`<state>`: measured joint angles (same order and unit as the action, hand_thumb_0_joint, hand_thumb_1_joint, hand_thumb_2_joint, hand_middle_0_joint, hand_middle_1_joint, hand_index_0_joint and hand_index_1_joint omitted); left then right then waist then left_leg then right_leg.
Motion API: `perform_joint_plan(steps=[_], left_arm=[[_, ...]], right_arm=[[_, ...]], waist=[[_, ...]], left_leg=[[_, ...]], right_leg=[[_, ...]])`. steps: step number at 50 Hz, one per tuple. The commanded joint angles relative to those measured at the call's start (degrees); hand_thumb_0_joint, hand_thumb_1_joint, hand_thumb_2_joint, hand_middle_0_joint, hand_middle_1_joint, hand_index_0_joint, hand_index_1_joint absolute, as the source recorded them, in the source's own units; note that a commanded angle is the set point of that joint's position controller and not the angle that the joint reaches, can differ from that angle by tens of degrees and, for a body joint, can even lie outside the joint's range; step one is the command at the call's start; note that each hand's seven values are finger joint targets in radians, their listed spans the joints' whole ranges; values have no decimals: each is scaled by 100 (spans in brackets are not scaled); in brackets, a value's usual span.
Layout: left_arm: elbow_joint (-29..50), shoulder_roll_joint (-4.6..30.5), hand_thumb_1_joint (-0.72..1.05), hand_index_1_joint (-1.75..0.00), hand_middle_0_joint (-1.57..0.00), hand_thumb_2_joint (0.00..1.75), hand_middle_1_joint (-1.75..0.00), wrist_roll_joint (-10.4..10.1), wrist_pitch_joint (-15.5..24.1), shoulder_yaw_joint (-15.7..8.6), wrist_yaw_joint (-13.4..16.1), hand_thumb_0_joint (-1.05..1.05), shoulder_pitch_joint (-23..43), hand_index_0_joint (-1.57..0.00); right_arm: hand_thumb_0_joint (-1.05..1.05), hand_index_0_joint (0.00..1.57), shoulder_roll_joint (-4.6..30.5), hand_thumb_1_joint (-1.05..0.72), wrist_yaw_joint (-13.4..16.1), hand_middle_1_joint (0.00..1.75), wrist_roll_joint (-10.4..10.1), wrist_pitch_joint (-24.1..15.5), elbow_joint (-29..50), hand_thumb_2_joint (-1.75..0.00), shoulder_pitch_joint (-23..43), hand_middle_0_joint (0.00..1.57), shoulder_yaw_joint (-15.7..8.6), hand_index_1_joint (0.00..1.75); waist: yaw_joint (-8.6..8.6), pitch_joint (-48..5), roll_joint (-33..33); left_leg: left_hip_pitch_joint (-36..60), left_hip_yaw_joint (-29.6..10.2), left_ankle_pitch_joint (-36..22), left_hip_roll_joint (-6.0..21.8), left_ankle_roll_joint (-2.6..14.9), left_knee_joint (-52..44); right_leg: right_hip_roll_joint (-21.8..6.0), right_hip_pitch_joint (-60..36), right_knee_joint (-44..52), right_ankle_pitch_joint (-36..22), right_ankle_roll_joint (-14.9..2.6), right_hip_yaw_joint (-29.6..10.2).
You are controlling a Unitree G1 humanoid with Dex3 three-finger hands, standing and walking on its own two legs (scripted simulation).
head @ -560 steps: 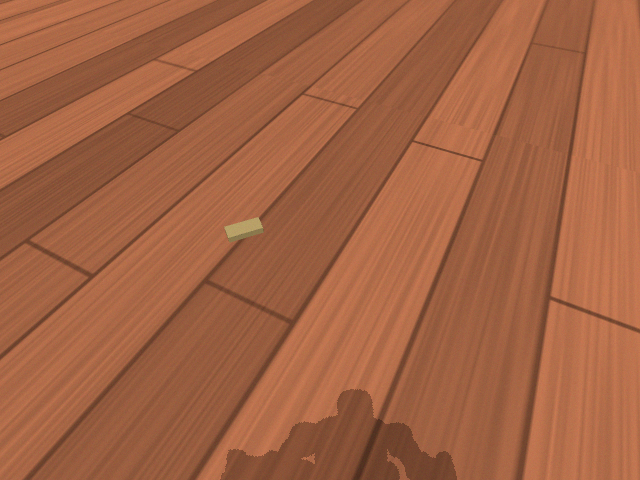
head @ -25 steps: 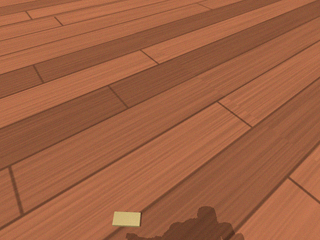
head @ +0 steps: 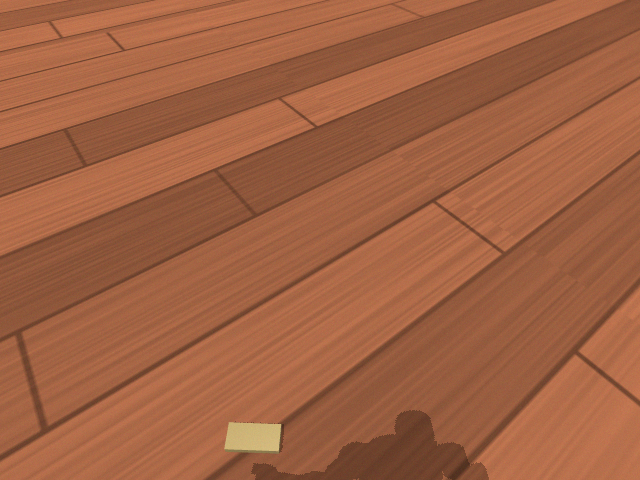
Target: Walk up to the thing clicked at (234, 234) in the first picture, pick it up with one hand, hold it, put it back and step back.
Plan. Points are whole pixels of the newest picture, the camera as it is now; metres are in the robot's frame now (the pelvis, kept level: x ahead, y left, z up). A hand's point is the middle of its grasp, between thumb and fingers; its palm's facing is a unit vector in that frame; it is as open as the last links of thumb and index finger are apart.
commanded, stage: rise first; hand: left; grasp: from above
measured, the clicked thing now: (253, 437) +0.37 +0.20 -0.77
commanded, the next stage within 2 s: none
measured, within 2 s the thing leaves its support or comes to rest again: neither
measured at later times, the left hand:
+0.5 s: hand out of the picture +0.12 +0.26 -0.22, palm faces -0.13 -0.90 -0.42, open 13.4 cm
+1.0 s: hand out of the picture +0.16 +0.27 -0.37, palm faces -0.41 -0.65 -0.64, open 14.1 cm
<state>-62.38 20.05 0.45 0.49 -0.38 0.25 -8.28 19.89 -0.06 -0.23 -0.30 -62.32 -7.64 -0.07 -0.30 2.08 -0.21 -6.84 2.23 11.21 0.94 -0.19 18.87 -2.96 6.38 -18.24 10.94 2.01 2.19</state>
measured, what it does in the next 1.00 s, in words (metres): lowers itself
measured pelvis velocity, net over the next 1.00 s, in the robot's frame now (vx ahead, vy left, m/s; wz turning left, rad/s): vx -0.06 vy -0.01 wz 0.00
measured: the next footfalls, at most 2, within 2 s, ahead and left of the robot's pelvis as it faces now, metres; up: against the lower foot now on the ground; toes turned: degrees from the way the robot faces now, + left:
none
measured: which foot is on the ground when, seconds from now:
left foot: down 0.00-1.00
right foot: down 0.00-1.00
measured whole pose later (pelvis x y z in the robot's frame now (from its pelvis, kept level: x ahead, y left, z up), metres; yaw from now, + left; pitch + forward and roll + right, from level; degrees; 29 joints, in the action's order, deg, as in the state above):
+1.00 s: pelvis -0.06 -0.01 -0.22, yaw +0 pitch +30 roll -2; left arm -37.5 24.4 32.3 3.6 -7.7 2.0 1.0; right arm 15.9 -1.5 0.4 -11.3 -33.5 -4.6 -3.1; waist -1.5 -11.1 -0.5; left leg -87.3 -1.6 37.6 2.4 -0.8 94.8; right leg -3.2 85.7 -93.6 37.7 1.0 1.8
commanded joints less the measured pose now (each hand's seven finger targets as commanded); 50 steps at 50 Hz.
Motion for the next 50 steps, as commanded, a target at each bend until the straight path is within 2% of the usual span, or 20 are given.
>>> perform_joint_plan(steps=[1, 2, 4, 7, 11, 15, 17, 19, 20, 21, 23, 26, 27, 34, 37, 38, 42, 43, 48, 50], left_arm=[[832, 963, 60, -59, -21, 92, -57, -181, 430, -567, 178, 0, 1882, -19], [423, 1131, 53, -66, -20, 92, -64, -50, 293, -692, 117, 0, 1643, -18], [381, 1503, 37, -80, -15, 93, -80, 208, 323, -1006, -19, 0, 2000, -16], [290, 1239, 13, -93, -12, 96, -94, 550, 126, -1192, -176, 0, 600, -13], [820, 996, -19, -95, -15, 96, -95, 793, -348, -1075, -157, 0, 543, -14], [1331, 1042, -49, -101, -13, 96, -100, 974, -570, -1142, -76, 0, 761, -12], [1470, 926, -52, -103, -12, 97, -102, 1083, -553, -1147, -72, 0, 602, -11], [1754, 1119, -55, -106, -10, 100, -105, 1175, -491, -1379, -43, 0, 463, -9], [2259, 1094, -56, -106, -9, 101, -104, 1201, -424, -1288, -47, 0, 680, -8], [2144, 1189, -56, -106, -8, 101, -104, 1265, -443, -1441, -25, 0, 307, -7], [2893, 896, -58, -107, -8, 103, -104, 1294, -389, -1145, -56, 0, 433, -6], [3061, 1079, -59, -107, -7, 104, -105, 1374, -489, -1383, -16, 0, -61, -5], [3329, 909, -58, -107, -7, 104, -104, 1386, -509, -1208, -59, 0, -110, -4], [4009, 1034, -59, -107, -7, 101, -106, 1666, -668, -1248, -20, 0, -304, -6], [3868, 983, -57, -107, -7, 99, -106, 1913, -544, -1074, -20, 0, 75, -6], [3906, 1084, -57, -107, -6, 99, -106, 2023, -450, -1145, 1, 0, 219, -5], [3476, 1195, -54, -106, -7, 98, -105, 2594, -23, -1043, 66, 0, 600, -7], [3358, 1191, -52, -106, -6, 98, -106, 2744, 94, -983, 92, 0, 765, -6], [3091, 1599, -56, -107, -8, 99, -106, 3369, 608, -1126, 368, 0, 1248, -8], [2861, 1854, -57, -106, -8, 101, -105, 3607, 704, -1287, 500, 0, 1529, -7]], right_arm=[[0, 20, 662, -89, 293, 30, -357, -318, 1458, -90, -360, 20, -112, 30], [0, 20, 642, -89, 307, 30, -319, -282, 1520, -90, -459, 20, -180, 30], [0, 20, 651, -92, 309, 30, -192, -327, 1808, -91, -563, 20, -345, 30], [0, 20, 572, -96, 203, 30, -75, -356, 2141, -92, -852, 20, -516, 30], [0, 20, 475, -93, 152, 30, -141, -358, 2662, -91, -667, 20, -527, 30], [0, 20, 399, -90, 89, 30, -109, -433, 3005, -90, -520, 20, -512, 30], [0, 20, 351, -90, 63, 30, -88, -513, 3080, -90, -625, 20, -540, 30], [0, 20, 354, -90, 49, 30, -68, -607, 3187, -90, -645, 20, -575, 30], [0, 20, 307, -90, 55, 30, -53, -651, 3294, -90, -591, 20, -572, 30], [0, 20, 291, -89, 64, 30, -51, -668, 3299, -90, -651, 20, -564, 30], [0, 20, 294, -89, 87, 30, -25, -745, 3426, -90, -619, 20, -610, 30], [0, 20, 326, -90, 131, 30, -22, -834, 3465, -90, -590, 20, -627, 30], [0, 20, 277, -89, 117, 30, -16, -853, 3504, -90, -525, 20, -604, 30], [0, 20, 264, -90, 114, 30, 4, -1016, 3677, -90, -340, 20, -595, 30], [0, 20, 291, -88, 99, 30, 22, -1120, 3641, -90, -229, 20, -580, 30], [0, 20, 288, -87, 97, 30, 32, -1160, 3625, -89, -191, 20, -572, 30], [0, 20, 355, -86, 27, 30, 22, -1263, 3553, -89, -106, 20, -613, 30], [0, 20, 407, -84, 4, 30, 23, -1284, 3521, -89, -102, 20, -638, 30], [0, 20, 560, -89, -96, 30, 21, -1306, 3358, -90, -11, 20, -716, 30], [0, 20, 549, -90, -121, 30, 21, -1263, 3273, -90, -25, 20, -739, 30]], waist=[[-355, -20, -170], [-296, -293, -284], [-148, -942, -180], [179, -1657, 327], [62, -1574, 272], [2, -1395, 80], [-30, -1471, 65], [27, -1649, 225], [6, -1770, 317], [16, -1887, 345], [-101, -2139, 391], [-106, -2234, 321], [-85, -2214, 394], [-161, -2391, 381], [-275, -2285, 425], [-231, -2437, 490], [-180, -2855, 405], [-253, -2922, 414], [-81, -3558, 592], [-27, -3831, 496]], left_leg=[[-638, 25, -61, -30, 58, 268], [-846, 19, -127, -88, 82, 547], [-1040, 0, -324, -94, 77, 1024], [-1342, 15, -914, -164, -23, 1492], [-1569, -31, -1036, -158, -21, 1630], [-2241, -84, -374, -94, 9, 2177], [-2530, -96, -167, -68, 22, 2516], [-2822, -122, 29, -52, 23, 2813], [-2950, -130, 124, -44, 26, 2975], [-2978, -140, 153, -30, 27, 3066], [-3031, -183, 22, 13, 19, 3279], [-3257, -229, -8, 48, 26, 3564], [-3359, -259, -7, 60, 9, 3627], [-4155, -263, 550, 20, 69, 4341], [-4661, -384, 903, 42, 54, 4731], [-4807, -377, 899, 35, 53, 4941], [-5534, -362, 1004, -19, 63, 5700], [-5717, -381, 1048, -15, 55, 5859], [-6302, -494, 1122, -18, 13, 6553], [-6712, -346, 1059, -65, 74, 7039]], right_leg=[[327, 990, -302, -177, -259, 78], [301, 1101, -475, -176, -270, 65], [277, 1186, -966, -399, -269, 25], [249, 1131, -1541, -807, -343, -16], [296, 1327, -1605, -838, -338, 46], [338, 2128, -2085, -120, -315, 75], [339, 2490, -2449, 81, -313, 72], [322, 2823, -2798, 275, -324, 47], [321, 3028, -2953, 351, -323, 30], [310, 3076, -3083, 373, -319, 19], [312, 3292, -3339, 240, -326, 6], [312, 3585, -3608, 282, -320, 24], [300, 3686, -3733, 338, -331, 40], [279, 4431, -4273, 714, -311, -3], [274, 5168, -4811, 1033, -315, 7], [268, 5357, -4996, 1057, -322, -12], [250, 6064, -5742, 1127, -326, -47], [251, 6289, -5954, 1142, -332, -51], [242, 7224, -6848, 1275, -364, -25], [261, 7313, -7049, 1174, -340, -77]])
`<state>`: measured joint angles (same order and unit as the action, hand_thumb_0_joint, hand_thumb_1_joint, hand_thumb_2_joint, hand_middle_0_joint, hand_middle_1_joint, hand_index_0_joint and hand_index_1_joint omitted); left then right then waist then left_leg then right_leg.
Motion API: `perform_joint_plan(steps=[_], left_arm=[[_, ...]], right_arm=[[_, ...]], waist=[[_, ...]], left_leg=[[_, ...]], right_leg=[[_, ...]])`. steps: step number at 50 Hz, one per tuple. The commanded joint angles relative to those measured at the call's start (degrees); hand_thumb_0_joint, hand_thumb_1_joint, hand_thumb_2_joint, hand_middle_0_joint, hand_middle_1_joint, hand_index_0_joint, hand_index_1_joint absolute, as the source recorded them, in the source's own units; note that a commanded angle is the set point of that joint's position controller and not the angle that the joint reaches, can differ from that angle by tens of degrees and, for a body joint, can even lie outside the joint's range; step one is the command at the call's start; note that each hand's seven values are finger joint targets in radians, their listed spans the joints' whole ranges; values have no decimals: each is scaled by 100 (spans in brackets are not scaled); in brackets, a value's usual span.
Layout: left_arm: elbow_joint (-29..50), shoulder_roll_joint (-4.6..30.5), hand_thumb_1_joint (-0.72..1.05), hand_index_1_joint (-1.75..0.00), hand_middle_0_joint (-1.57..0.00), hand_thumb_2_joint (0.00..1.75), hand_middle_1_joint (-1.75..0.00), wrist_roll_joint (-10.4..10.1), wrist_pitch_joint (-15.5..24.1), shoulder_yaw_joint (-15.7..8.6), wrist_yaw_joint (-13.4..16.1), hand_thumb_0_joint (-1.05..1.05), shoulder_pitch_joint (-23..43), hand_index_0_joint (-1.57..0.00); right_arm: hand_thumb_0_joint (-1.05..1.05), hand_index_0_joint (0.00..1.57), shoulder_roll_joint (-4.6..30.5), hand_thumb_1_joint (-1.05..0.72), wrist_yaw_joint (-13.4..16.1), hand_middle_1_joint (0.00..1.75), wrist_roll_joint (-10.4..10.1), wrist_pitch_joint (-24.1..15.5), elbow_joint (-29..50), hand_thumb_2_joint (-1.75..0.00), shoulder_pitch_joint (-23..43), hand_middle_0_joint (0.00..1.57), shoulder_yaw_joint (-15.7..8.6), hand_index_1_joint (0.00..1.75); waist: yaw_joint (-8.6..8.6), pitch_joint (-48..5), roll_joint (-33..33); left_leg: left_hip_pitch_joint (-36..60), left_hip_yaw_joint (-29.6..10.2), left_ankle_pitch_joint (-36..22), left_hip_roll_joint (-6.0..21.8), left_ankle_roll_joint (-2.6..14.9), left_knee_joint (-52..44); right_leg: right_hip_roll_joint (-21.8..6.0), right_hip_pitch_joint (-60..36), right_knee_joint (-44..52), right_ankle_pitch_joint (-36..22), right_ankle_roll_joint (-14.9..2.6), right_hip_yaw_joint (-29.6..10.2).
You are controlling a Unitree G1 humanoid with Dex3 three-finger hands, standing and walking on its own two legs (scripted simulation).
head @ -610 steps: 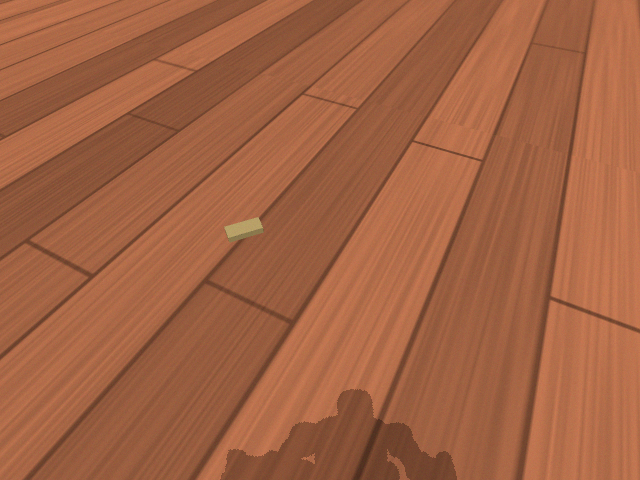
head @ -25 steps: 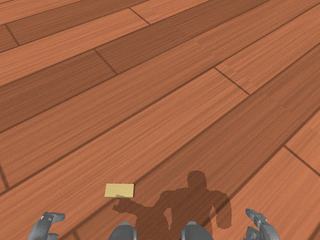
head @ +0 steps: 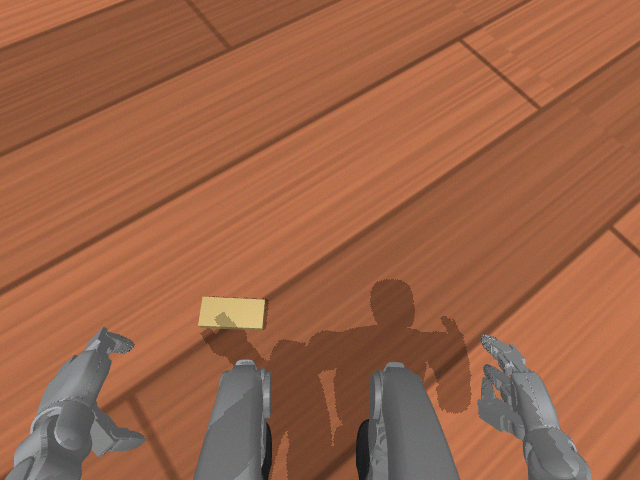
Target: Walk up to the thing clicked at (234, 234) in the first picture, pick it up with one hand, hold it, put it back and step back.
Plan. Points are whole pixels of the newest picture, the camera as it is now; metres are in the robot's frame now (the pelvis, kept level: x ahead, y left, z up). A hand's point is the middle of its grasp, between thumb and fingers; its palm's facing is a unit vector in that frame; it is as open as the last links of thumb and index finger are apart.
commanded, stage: rise first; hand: left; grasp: from above
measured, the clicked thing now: (233, 313) +0.43 +0.20 -0.55
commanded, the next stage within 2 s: approach in 1.76 s
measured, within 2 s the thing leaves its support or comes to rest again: neither
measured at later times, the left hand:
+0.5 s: hand (163, 345) +0.31 +0.29 -0.32, palm faces -0.49 -0.23 -0.84, open 14.1 cm
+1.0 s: hand (180, 329) +0.36 +0.28 -0.38, palm faces -0.47 -0.05 -0.88, open 14.2 cm
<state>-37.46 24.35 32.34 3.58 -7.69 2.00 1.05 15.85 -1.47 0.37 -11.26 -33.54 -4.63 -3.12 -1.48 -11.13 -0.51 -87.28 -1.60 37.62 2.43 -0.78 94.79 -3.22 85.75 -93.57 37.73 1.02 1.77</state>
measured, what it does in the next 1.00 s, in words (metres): lowers itself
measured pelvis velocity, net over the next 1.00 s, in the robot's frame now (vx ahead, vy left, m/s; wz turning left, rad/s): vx -0.05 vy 0.01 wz -0.08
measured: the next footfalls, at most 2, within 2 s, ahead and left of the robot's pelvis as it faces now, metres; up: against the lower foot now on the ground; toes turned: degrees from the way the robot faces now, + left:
none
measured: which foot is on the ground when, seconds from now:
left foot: down 0.00-1.00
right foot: down 0.00-1.00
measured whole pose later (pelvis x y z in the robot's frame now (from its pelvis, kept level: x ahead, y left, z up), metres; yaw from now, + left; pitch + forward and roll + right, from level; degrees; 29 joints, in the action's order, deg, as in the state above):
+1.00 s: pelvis -0.05 +0.01 -0.22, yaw -4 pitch +33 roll -6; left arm -72.4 37.0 71.6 17.0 -6.2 22.4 40.6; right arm 15.0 -6.9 7.4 -2.8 -44.4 -5.4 -2.4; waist -7.7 -5.5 -1.1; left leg -129.4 -6.4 38.3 1.7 -0.2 134.4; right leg -2.3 125.5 -130.6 38.0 1.6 2.7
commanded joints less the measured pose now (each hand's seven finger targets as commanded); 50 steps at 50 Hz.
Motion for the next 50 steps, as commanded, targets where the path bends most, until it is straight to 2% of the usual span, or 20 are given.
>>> perform_joint_plan(steps=[1, 6, 7, 8, 10, 13, 14, 16, 19, 20, 23, 26, 29, 31, 34, 36, 38, 44, 46, 50], left_arm=[[357, 1401, -57, -106, -8, 100, -106, 526, 442, -475, 372, 0, 770, -8], [153, 1872, -57, -103, -11, 101, -102, 1031, 639, -558, 590, 0, 1758, -10], [3, 1792, -59, -104, -10, 101, -103, 1117, 684, -493, 621, 0, 1896, -9], [179, 1919, -58, -102, -11, 101, -101, 1178, 740, -523, 668, 0, 2135, -10], [-142, 1890, -60, -103, -9, 105, -101, 1364, 794, -427, 731, 0, 2443, -7], [-455, 2210, -54, -102, -8, 104, -101, 1620, 880, -538, 841, 0, 2798, -7], [-590, 2174, -56, -102, -8, 104, -101, 1725, 907, -461, 862, 0, 2914, -7], [-726, 2333, -55, -103, -6, 105, -102, 1905, 967, -512, 946, 0, 3219, -5], [-1080, 2400, -55, -102, -6, 105, -101, 2119, 1080, -458, 1064, 0, 3532, -5], [-1137, 2285, -55, -101, -6, 105, -100, 2204, 1117, -341, 1104, 0, 3674, -6], [-1437, 2582, -56, -101, -6, 105, -100, 2496, 1219, -419, 1287, 0, 3984, -5], [-1643, 2523, -56, -99, -6, 105, -98, 2726, 1300, -283, 1482, 0, 4366, -5], [-2009, 2734, -58, -97, -6, 106, -96, 3004, 1336, -334, 1660, 0, 4468, -4], [-2101, 2513, -58, -97, -6, 106, -96, 3093, 1340, -163, 1744, 0, 4712, -4], [-2314, 2714, -57, -97, -6, 105, -96, 3304, 1338, -210, 1866, 0, 4842, -5], [-2367, 2650, -56, -96, -6, 104, -95, 3400, 1328, -133, 1928, 0, 5044, -5], [-2451, 2708, -56, -97, -6, 103, -97, 3495, 1329, -131, 1995, 0, 5168, -5], [-2708, 2634, -55, -97, -7, 102, -96, 3725, 1329, -57, 2172, 0, 5322, -6], [-2723, 2815, -54, -98, -6, 100, -98, 3797, 1353, -169, 2232, 0, 5364, -7], [-2839, 2675, -54, -96, -8, 100, -96, 3883, 1359, -71, 2331, 0, 5449, -8]], right_arm=[[0, 20, 964, -91, -1, 30, -30, -151, 352, -91, -329, 20, -445, 30], [0, 20, 1036, -92, -70, 30, 21, -45, 81, -91, -458, 20, -505, 30], [0, 20, 1034, -93, -91, 30, 56, -16, 18, -91, -493, 20, -489, 30], [0, 20, 1055, -92, -97, 30, 66, -3, 1, -91, -522, 20, -545, 30], [0, 20, 1076, -91, -125, 30, 100, 58, -99, -91, -591, 20, -530, 30], [0, 20, 1103, -87, -140, 30, 123, 161, -180, -90, -715, 20, -548, 30], [0, 20, 1090, -88, -148, 30, 141, 196, -241, -90, -734, 20, -535, 30], [0, 20, 1110, -86, -163, 30, 166, 263, -274, -89, -777, 20, -526, 30], [0, 20, 1120, -87, -194, 30, 203, 374, -312, -90, -787, 20, -515, 30], [0, 20, 1108, -87, -208, 30, 217, 413, -344, -90, -796, 20, -497, 30], [0, 20, 1150, -88, -243, 30, 260, 540, -387, -90, -816, 20, -460, 30], [0, 20, 1174, -89, -282, 30, 340, 628, -493, -90, -836, 20, -420, 30], [0, 20, 1218, -90, -324, 30, 396, 696, -582, -90, -874, 20, -381, 30], [0, 20, 1188, -90, -344, 30, 455, 708, -629, -90, -905, 20, -380, 30], [0, 20, 1222, -90, -369, 30, 516, 727, -710, -90, -942, 20, -366, 30], [0, 20, 1220, -90, -391, 30, 553, 743, -709, -90, -950, 20, -380, 30], [0, 20, 1231, -90, -404, 30, 586, 750, -741, -90, -954, 20, -366, 30], [0, 20, 1234, -90, -429, 30, 657, 763, -844, -90, -939, 20, -362, 30], [0, 20, 1254, -90, -456, 30, 683, 773, -872, -90, -941, 20, -355, 30], [0, 20, 1222, -91, -486, 30, 727, 784, -923, -90, -955, 20, -347, 30]], waist=[[83, -2600, 507], [63, -3188, 489], [42, -3170, 515], [77, -3443, 465], [27, -3366, 562], [23, -3546, 317], [10, -3475, 377], [39, -3481, 439], [-65, -3180, 471], [-119, -3055, 526], [-156, -2986, 587], [-260, -2879, 813], [-270, -2892, 942], [-372, -2857, 950], [-329, -2882, 1081], [-438, -2870, 1076], [-433, -2920, 1157], [-489, -2919, 1178], [-485, -2986, 1253], [-581, -2981, 1227]], left_leg=[[1190, 18, -1533, -218, 127, -441], [681, 71, -1622, -216, 167, 348], [529, 49, -1640, -218, 168, 475], [560, 75, -1574, -206, 191, 616], [375, 23, -1380, -196, 168, 716], [-22, 98, -1079, -211, 224, 1006], [-238, 131, -971, -221, 235, 1116], [-313, 105, -801, -225, 234, 1195], [-642, 57, -347, -236, 251, 1307], [-720, 18, -209, -240, 247, 1318], [-861, -9, -107, -250, 255, 1497], [-864, -50, -101, -250, 241, 1646], [-895, -97, -146, -253, 223, 1741], [-951, -72, -175, -259, 226, 1870], [-1014, -28, -251, -276, 225, 1997], [-1110, -40, -158, -274, 234, 2043], [-1119, -34, -175, -281, 228, 2097], [-1148, -61, -323, -277, 226, 2296], [-1147, -56, -459, -284, 230, 2359], [-1233, 11, -623, -287, 252, 2510]], right_leg=[[284, -484, 341, -1450, -254, -17], [283, -70, -218, -1516, -244, 0], [283, 84, -386, -1520, -250, 31], [283, 88, -396, -1480, -234, 25], [281, 429, -618, -1272, -257, 94], [300, 400, -698, -1052, -235, 120], [299, 467, -763, -974, -227, 113], [317, 694, -922, -767, -245, 176], [339, 1077, -1070, -344, -250, 260], [338, 1269, -1151, -235, -259, 296], [347, 1527, -1345, -131, -264, 351], [329, 1930, -1558, -173, -276, 404], [327, 2108, -1775, -236, -294, 469], [326, 2214, -1812, -272, -289, 477], [331, 2273, -1935, -329, -295, 490], [338, 2350, -1977, -268, -293, 518], [343, 2398, -2044, -284, -291, 534], [334, 2625, -2259, -441, -279, 565], [341, 2585, -2351, -553, -277, 575], [348, 2540, -2390, -711, -255, 561]])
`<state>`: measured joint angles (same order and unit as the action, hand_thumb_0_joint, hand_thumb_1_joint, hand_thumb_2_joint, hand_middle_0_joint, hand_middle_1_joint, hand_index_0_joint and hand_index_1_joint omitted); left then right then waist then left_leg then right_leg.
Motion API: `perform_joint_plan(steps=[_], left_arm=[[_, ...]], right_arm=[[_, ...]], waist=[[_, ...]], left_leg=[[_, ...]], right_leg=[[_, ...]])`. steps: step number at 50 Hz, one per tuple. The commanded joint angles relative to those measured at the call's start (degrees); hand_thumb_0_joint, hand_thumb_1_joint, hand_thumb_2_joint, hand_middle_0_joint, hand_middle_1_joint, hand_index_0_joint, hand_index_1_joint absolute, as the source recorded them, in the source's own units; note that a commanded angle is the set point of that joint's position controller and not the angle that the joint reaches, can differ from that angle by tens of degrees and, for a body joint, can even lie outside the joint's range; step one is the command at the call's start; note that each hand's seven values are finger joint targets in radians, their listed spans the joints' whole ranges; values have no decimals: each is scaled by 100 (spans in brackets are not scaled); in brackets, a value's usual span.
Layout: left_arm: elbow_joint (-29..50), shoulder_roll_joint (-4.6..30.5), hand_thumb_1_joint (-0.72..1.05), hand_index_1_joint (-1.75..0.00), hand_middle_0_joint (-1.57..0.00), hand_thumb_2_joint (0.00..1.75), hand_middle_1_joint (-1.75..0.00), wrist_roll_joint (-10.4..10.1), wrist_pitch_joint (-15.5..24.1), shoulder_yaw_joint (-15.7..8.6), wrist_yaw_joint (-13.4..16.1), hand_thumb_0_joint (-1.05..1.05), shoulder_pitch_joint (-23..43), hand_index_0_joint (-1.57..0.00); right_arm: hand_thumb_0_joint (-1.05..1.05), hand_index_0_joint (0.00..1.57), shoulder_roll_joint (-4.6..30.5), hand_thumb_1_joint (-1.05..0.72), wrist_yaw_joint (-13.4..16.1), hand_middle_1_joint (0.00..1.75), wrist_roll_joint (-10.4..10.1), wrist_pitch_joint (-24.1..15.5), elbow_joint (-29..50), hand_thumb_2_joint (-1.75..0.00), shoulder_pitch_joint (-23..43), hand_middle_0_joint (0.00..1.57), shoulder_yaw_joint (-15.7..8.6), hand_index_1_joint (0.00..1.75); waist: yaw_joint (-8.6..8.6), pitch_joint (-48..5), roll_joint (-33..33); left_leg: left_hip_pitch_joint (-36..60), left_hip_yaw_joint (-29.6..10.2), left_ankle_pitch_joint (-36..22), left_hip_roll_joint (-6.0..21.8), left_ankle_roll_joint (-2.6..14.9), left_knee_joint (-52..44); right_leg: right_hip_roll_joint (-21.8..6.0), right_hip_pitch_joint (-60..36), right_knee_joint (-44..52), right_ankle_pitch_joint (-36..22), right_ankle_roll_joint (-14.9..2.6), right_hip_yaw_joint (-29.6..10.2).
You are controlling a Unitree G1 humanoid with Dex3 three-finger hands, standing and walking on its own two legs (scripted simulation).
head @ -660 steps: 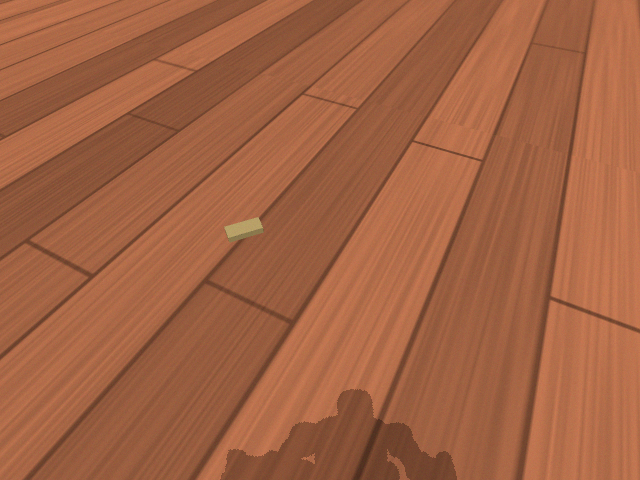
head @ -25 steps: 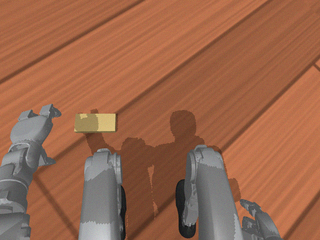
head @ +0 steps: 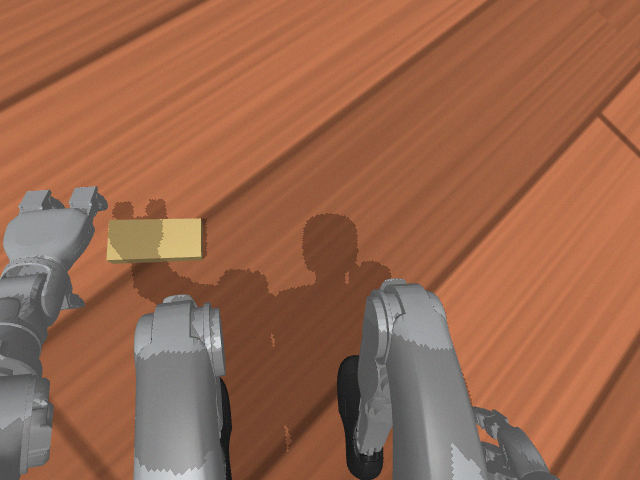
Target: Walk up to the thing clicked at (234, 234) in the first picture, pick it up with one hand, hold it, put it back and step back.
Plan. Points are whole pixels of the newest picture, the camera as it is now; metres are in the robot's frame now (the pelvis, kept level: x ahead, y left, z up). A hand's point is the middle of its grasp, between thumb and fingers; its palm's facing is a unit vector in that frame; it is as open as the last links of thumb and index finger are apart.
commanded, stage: rise first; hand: left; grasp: from above
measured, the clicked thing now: (157, 240) +0.46 +0.24 -0.33
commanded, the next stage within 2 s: approach in 0.76 s
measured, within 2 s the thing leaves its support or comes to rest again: neither
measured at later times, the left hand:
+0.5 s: hand (87, 254) +0.40 +0.30 -0.20, palm faces -0.45 -0.05 -0.89, open 14.1 cm
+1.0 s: hand (101, 249) +0.41 +0.28 -0.21, palm faces -0.46 -0.04 -0.88, open 14.1 cm
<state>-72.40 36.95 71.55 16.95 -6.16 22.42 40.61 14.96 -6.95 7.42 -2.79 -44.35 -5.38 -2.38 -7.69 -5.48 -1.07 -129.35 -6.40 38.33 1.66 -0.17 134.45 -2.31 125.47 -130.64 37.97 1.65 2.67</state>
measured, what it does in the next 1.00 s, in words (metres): stands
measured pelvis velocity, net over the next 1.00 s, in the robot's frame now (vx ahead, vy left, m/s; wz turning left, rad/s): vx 0.01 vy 0.00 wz -0.01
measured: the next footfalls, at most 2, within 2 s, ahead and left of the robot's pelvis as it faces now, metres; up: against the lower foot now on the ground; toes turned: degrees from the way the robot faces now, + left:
none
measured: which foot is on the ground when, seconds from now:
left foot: down 0.00-1.00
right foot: down 0.00-1.00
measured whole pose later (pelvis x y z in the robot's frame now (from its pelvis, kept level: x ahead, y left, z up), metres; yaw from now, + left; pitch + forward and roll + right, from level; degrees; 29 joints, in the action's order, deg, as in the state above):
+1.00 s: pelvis +0.01 +0.00 -0.03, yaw +0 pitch +33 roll -6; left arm -82.0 38.5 75.6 17.0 -5.9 29.5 46.3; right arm 15.3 -8.9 11.5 -4.1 -46.7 -4.7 -1.1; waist -10.9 -3.5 -1.8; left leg -133.5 -7.2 40.3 1.4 -1.1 140.1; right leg -1.8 130.2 -136.5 39.7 1.4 2.6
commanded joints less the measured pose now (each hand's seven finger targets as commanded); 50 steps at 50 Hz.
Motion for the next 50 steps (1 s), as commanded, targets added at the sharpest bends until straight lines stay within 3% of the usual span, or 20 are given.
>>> perform_joint_plan(steps=[1, 5, 9, 12, 15, 19, 22, 25, 29, 36, 40, 43, 44, 50], left_arm=[[681, 1514, -54, -95, -8, 101, -95, -12, 40, -290, 324, 0, 1542, -8], [506, 1452, -54, -97, -7, 100, -97, 103, 64, -234, 409, 0, 1565, -7], [437, 1562, -54, -98, -7, 100, -98, 190, 125, -336, 513, 0, 1543, -7], [320, 1439, -54, -98, -7, 100, -98, 248, 139, -270, 575, 0, 1594, -7], [293, 1544, -55, -99, -6, 101, -99, 285, 141, -362, 674, 0, 1632, -6], [133, 1447, -55, -99, -6, 101, -99, 277, 88, -327, 759, 0, 1668, -6], [110, 1666, -54, -99, -7, 100, -99, 266, 57, -447, 818, 0, 1715, -7], [108, 1526, -54, -100, -6, 100, -101, 261, 38, -311, 810, 0, 1832, -7], [95, 1608, -54, -100, -6, 100, -101, 259, -6, -407, 829, 0, 1746, -7], [-105, 1534, -55, -100, -7, 101, -100, 262, -13, -398, 812, 0, 1607, -7], [-117, 1578, -54, -100, -7, 101, -101, 271, 39, -370, 843, 0, 1890, -7], [-165, 1583, -61, -100, -7, 109, -95, 270, 40, -417, 867, 0, 1774, -3], [-237, 1503, -55, -102, -6, 101, -103, 296, 33, -329, 864, 0, 1821, -6], [-380, 1012, -54, -103, -6, 100, -104, 354, 79, 176, 999, 0, 2666, -7]], right_arm=[[0, 20, 1322, -91, 55, 30, 31, -62, 145, -90, -906, 20, -433, 30], [0, 20, 1307, -91, 32, 30, 88, -59, 118, -90, -878, 20, -430, 30], [0, 20, 1290, -91, 22, 30, 153, -37, 81, -90, -873, 20, -416, 30], [0, 20, 1305, -90, 2, 30, 184, -34, 55, -90, -870, 20, -412, 30], [0, 20, 1310, -90, -1, 30, 209, -37, 45, -90, -879, 20, -411, 30], [0, 20, 1313, -90, -20, 30, 251, -64, 27, -90, -885, 20, -395, 30], [0, 20, 1334, -90, -17, 30, 262, -75, 3, -90, -892, 20, -403, 30], [0, 20, 1336, -90, -27, 30, 304, -101, -28, -90, -919, 20, -388, 30], [0, 20, 1343, -90, -26, 30, 299, -113, -46, -90, -888, 20, -390, 30], [0, 20, 1360, -91, -79, 30, 345, -108, -86, -90, -958, 20, -343, 30], [0, 20, 1409, -91, -112, 30, 352, -132, -76, -90, -953, 20, -333, 30], [0, 20, 1411, -91, -103, 30, 359, -131, -69, -90, -909, 20, -318, 30], [0, 20, 1404, -90, -108, 30, 379, -133, -79, -89, -908, 20, -306, 30], [0, 20, 1444, -90, -122, 30, 421, -200, -191, -89, -1050, 20, -226, 30]], waist=[[42, -3589, 1174], [-3, -3572, 1236], [26, -3661, 1192], [-52, -3555, 1180], [-13, -3630, 1283], [-117, -3495, 1224], [-75, -3582, 1187], [-173, -3558, 1167], [-87, -3701, 1284], [-170, -3530, 1259], [-258, -3469, 1308], [-199, -3494, 1302], [-243, -3485, 1301], [-686, -3380, 1395]], left_leg=[[2972, 483, -753, -200, 192, -1402], [2839, 524, -766, -202, 205, -1279], [2751, 533, -745, -215, 209, -1217], [2719, 496, -742, -221, 212, -1211], [2755, 520, -781, -226, 198, -1184], [2625, 523, -775, -225, 219, -1107], [2511, 559, -734, -229, 224, -1054], [2502, 559, -770, -217, 225, -981], [2654, 537, -779, -226, 205, -994], [2602, 526, -1015, -228, 203, -930], [2499, 484, -840, -221, 211, -910], [2514, 516, -801, -229, 206, -909], [2483, 510, -765, -236, 205, -890], [2481, 413, -750, -211, 197, -795]], right_leg=[[263, -1449, 1293, -796, -330, 466], [265, -1397, 1215, -826, -322, 449], [281, -1465, 1162, -781, -311, 454], [277, -1308, 1047, -763, -306, 492], [274, -1331, 1020, -796, -309, 484], [267, -1284, 992, -834, -283, 479], [267, -1394, 1011, -814, -296, 442], [271, -1389, 994, -910, -288, 431], [274, -1325, 933, -871, -308, 448], [260, -1386, 832, -1104, -277, 463], [271, -1286, 800, -976, -294, 511], [282, -1303, 850, -920, -282, 495], [296, -1297, 843, -916, -294, 505], [308, -1047, 800, -944, -267, 590]])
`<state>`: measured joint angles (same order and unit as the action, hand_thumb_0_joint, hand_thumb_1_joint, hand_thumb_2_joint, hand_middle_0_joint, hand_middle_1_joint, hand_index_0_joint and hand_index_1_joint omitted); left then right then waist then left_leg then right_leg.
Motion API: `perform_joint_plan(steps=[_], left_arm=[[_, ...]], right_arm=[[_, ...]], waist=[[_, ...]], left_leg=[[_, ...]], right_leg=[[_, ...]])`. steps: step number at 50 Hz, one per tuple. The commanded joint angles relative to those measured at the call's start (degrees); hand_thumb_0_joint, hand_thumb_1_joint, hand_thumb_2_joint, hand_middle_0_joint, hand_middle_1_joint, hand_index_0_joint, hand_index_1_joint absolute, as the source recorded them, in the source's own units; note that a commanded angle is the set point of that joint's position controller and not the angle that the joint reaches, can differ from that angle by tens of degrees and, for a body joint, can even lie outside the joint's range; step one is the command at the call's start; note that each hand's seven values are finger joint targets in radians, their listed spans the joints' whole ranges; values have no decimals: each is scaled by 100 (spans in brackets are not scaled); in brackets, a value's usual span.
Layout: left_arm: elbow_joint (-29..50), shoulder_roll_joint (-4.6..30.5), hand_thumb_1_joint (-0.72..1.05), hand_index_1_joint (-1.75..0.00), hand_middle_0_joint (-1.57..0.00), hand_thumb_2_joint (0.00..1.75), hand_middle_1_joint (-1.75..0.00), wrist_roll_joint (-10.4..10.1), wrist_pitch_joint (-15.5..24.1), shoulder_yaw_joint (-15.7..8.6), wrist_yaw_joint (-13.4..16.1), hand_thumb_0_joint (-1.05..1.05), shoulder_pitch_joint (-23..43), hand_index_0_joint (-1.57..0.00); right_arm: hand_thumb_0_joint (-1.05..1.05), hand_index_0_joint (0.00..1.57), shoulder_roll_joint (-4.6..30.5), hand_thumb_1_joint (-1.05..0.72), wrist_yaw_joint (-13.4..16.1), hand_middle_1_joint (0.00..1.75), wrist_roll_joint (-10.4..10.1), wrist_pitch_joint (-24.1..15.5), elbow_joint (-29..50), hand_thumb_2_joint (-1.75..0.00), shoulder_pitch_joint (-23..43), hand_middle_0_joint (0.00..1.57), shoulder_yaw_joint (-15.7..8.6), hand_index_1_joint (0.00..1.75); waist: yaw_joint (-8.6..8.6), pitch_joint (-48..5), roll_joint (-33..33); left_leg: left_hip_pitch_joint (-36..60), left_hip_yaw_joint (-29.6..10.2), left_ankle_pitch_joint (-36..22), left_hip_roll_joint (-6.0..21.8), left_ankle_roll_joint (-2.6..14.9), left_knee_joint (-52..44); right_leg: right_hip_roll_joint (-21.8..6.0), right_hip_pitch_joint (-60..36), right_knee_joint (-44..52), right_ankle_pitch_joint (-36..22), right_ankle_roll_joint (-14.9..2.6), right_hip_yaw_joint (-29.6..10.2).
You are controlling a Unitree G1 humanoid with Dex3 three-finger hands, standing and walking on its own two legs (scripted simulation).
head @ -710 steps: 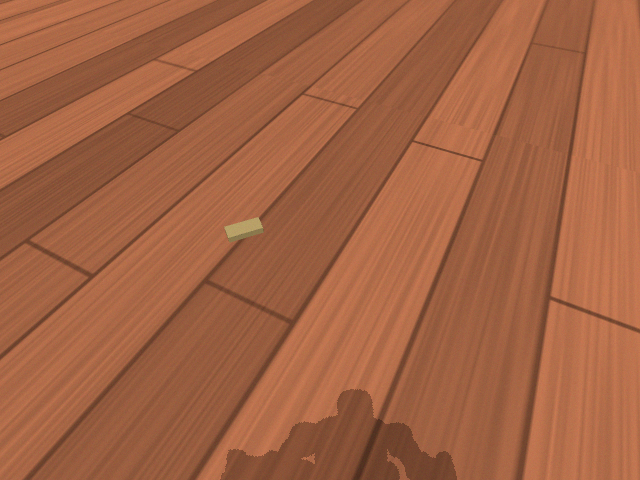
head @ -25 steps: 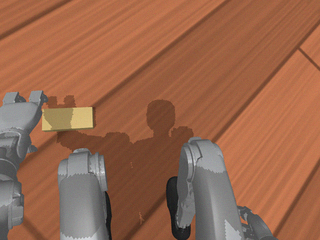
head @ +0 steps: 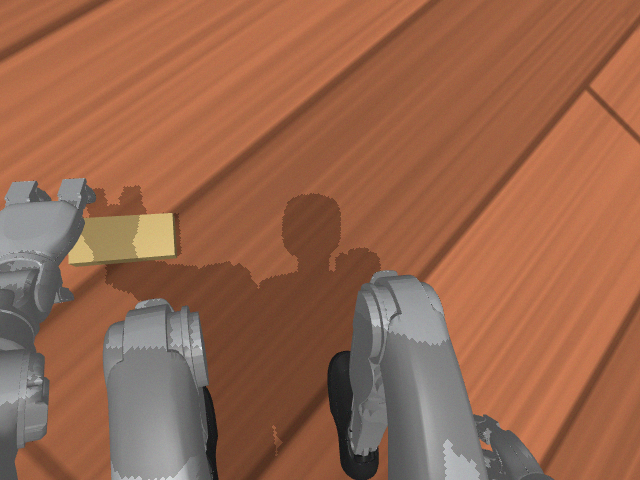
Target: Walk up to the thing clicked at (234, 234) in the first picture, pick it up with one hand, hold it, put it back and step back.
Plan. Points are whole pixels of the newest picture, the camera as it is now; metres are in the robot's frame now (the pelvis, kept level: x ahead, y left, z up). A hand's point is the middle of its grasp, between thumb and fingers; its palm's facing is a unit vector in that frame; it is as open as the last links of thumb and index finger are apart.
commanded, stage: approach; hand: left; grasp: from above
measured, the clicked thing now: (125, 239) +0.45 +0.24 -0.30
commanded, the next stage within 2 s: close in in 1.16 s
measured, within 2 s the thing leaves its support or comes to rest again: neither
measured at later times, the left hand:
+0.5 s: hand (102, 216) +0.45 +0.24 -0.19, palm faces -0.47 -0.05 -0.88, open 14.2 cm
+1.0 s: hand (94, 205) +0.46 +0.25 -0.17, palm faces -0.38 -0.02 -0.92, open 13.9 cm
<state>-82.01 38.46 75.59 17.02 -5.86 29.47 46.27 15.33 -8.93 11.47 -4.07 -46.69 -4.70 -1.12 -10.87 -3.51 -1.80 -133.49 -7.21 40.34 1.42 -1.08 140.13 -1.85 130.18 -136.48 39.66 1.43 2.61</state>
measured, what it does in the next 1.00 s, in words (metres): stands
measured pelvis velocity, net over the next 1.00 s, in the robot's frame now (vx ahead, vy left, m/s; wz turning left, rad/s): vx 0.00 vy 0.00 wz -0.02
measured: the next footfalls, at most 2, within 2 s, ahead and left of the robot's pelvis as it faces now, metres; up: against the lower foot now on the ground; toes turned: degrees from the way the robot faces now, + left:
none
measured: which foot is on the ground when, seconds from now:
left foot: down 0.00-1.00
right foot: down 0.00-1.00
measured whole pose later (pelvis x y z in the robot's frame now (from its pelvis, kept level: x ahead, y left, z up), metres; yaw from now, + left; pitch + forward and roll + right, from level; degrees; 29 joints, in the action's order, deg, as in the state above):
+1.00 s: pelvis +0.00 +0.00 +0.00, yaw -1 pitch +33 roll -7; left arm -93.4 38.0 77.2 9.6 -3.3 33.9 59.1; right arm 16.9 -11.2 12.1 -7.5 -44.9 -2.2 1.7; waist -16.2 -3.8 -1.6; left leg -134.4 -8.0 39.5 1.2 -0.8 140.3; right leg -1.6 130.4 -135.8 38.6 1.8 3.3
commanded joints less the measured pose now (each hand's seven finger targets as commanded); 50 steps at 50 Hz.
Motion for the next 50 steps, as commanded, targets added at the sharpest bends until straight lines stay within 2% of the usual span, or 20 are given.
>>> perform_joint_plan(steps=[1, 4, 7, 11, 14, 19, 20, 21, 24, 26, 28, 29, 32, 34, 35, 39, 43, 47, 48, 50], left_arm=[[214, 722, -53, -103, -6, 100, -104, -25, 44, 274, 341, 0, 2285, -7], [191, 721, -54, -103, -6, 100, -104, 49, -25, 318, 551, 0, 2572, -7], [163, 1087, -54, -104, -6, 100, -105, 99, -278, 59, 814, 0, 2682, -7], [-131, 1190, -55, -102, -6, 101, -103, 164, -736, -86, 889, 0, 2807, -6], [-271, 1357, -57, -101, -6, 102, -101, -20, -1023, -308, 828, 0, 2257, -6], [-358, 1408, -55, -101, -6, 100, -102, -360, -1305, -282, 346, 0, 1644, -6], [-79, 1617, -56, -102, -6, 100, -102, -439, -1251, -411, 250, 0, 1666, -6], [-366, 1393, -57, -102, -6, 101, -102, -529, -1249, -295, 115, 0, 1385, -6], [219, 1526, -56, -102, -6, 100, -103, -669, -941, -422, -253, 0, 1253, -7], [412, 1278, -56, -103, -6, 100, -104, -713, -639, -363, -422, 0, 1126, -6], [1082, 914, -55, -103, -6, 98, -105, -718, -271, 8, -497, 0, 1522, -7], [1337, 1025, -55, -104, -7, 99, -105, -641, -117, -10, -472, 0, 1692, -7], [1930, 818, -52, -102, -7, 97, -104, -621, 167, 73, -191, 0, 1595, -9], [1788, 643, -53, -102, -8, 99, -102, -376, 179, 292, 64, 0, 1885, -9], [1942, 717, -53, -101, -9, 100, -101, -278, 180, 221, 210, 0, 2207, -9], [700, 525, -53, -102, -9, 102, -102, 31, -155, 377, 671, 0, 2611, -8], [63, 841, -53, -105, -8, 105, -105, 113, -529, 261, 823, 0, 3028, -8], [-717, 1170, -55, -104, -7, 104, -103, 89, -837, 108, 657, 0, 2930, -7], [-976, 1044, -54, -103, -7, 101, -104, 40, -901, 176, 548, 0, 2861, -7], [-1142, 1128, -54, -104, -7, 103, -104, -56, -969, 90, 337, 0, 2388, -7]], right_arm=[[0, 20, 1397, -90, 49, 30, 48, -117, -17, -89, -1153, 20, -301, 30], [0, 20, 1472, -90, 27, 30, 124, -200, -25, -89, -1185, 20, -217, 30], [0, 20, 1533, -90, -22, 30, 168, -233, 31, -90, -1166, 20, -194, 30], [0, 20, 1513, -90, -166, 30, 244, -257, 133, -90, -1203, 20, -66, 30], [0, 20, 1527, -90, -215, 30, 149, -228, 250, -90, -1137, 20, -15, 30], [0, 20, 1394, -90, -267, 30, -24, -145, 361, -90, -1127, 20, 30, 30], [0, 20, 1418, -90, -260, 30, -56, -142, 341, -90, -1178, 20, -5, 30], [0, 20, 1362, -91, -263, 30, -105, -136, 358, -90, -1136, 20, 23, 30], [0, 20, 1467, -91, -241, 30, -130, -162, 402, -90, -1259, 20, -105, 30], [0, 20, 1482, -91, -241, 30, -128, -149, 365, -90, -1301, 20, -198, 30], [0, 20, 1436, -91, -229, 30, -137, -134, 364, -90, -1362, 20, -256, 30], [0, 20, 1460, -91, -214, 30, -127, -134, 342, -90, -1435, 20, -323, 30], [0, 20, 1472, -91, -160, 30, -201, -133, 312, -90, -1389, 20, -454, 30], [0, 20, 1438, -91, -140, 30, -164, -141, 249, -90, -1348, 20, -482, 30], [0, 20, 1464, -91, -105, 30, -177, -122, 209, -90, -1379, 20, -503, 30], [0, 20, 1506, -90, -88, 30, -65, -204, -21, -90, -1286, 20, -409, 30], [0, 20, 1551, -90, -102, 30, -17, -254, -68, -90, -1171, 20, -280, 30], [0, 20, 1563, -90, -179, 30, 58, -297, 26, -90, -1178, 20, -65, 30], [0, 20, 1558, -90, -209, 30, 87, -334, 49, -90, -1156, 20, -32, 30], [0, 20, 1572, -90, -233, 30, 75, -336, 207, -90, -1047, 20, 12, 30]], waist=[[-541, -3311, 1280], [-606, -3470, 1565], [-525, -3700, 1797], [-609, -3726, 2006], [-345, -3873, 1983], [-228, -3766, 1289], [-231, -3732, 1121], [-194, -3591, 1002], [-178, -3594, 920], [-125, -3588, 977], [-220, -3616, 1323], [-308, -3772, 1365], [-179, -3979, 1733], [-368, -3775, 1701], [-398, -3808, 1777], [-581, -3268, 1708], [-600, -3387, 1982], [-604, -3308, 1791], [-703, -3098, 1592], [-602, -3117, 1475]], left_leg=[[2755, 462, -815, -178, 284, -1295], [2942, 455, -903, -187, 260, -1316], [3014, 531, -916, -176, 242, -1341], [2987, 603, -1048, -174, 244, -1262], [2832, 637, -1091, -184, 282, -1342], [2144, 684, -1270, -173, 435, -1204], [2011, 660, -1222, -170, 457, -1164], [1878, 649, -1121, -177, 460, -1194], [1937, 615, -1180, -176, 439, -1172], [2069, 556, -1024, -187, 372, -1256], [2311, 507, -767, -191, 313, -1334], [2524, 495, -859, -170, 288, -1281], [2981, 443, -809, -163, 193, -1416], [3037, 437, -745, -122, 175, -1382], [3085, 412, -755, -138, 172, -1475], [3101, 376, -659, -142, 170, -1521], [3133, 447, -723, -163, 193, -1538], [2762, 544, -739, -213, 268, -1455], [2671, 542, -702, -207, 289, -1363], [2436, 583, -770, -238, 330, -1336]], right_leg=[[271, -1369, 1347, -1011, -263, 638], [247, -1443, 1285, -1091, -236, 690], [264, -1584, 1352, -1174, -240, 657], [276, -1687, 1314, -1419, -275, 642], [310, -1974, 1422, -1501, -297, 598], [368, -2634, 1465, -1797, -190, 459], [365, -2659, 1477, -1731, -175, 457], [364, -2692, 1498, -1600, -182, 440], [342, -2788, 1471, -1613, -171, 472], [338, -2602, 1459, -1373, -229, 538], [340, -2371, 1556, -1091, -280, 546], [347, -2364, 1543, -1199, -281, 565], [310, -1939, 1473, -1039, -334, 596], [310, -1650, 1458, -1017, -325, 620], [296, -1532, 1470, -1005, -321, 637], [256, -1054, 1349, -922, -271, 767], [235, -1143, 1356, -1034, -242, 722], [258, -1451, 1470, -1067, -247, 656], [260, -1411, 1432, -1069, -245, 668], [288, -1686, 1468, -1156, -259, 627]])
